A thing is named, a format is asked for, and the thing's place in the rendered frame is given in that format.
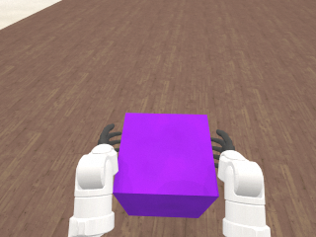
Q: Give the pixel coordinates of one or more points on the robot left hand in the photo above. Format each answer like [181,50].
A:
[105,136]

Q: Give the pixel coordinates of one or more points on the right robot forearm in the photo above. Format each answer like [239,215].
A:
[244,191]

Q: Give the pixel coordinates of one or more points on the carton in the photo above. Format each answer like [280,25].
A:
[165,166]

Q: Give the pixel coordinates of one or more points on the robot right hand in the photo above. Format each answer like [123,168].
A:
[226,144]

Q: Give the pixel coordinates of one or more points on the left robot forearm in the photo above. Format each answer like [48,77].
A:
[94,185]

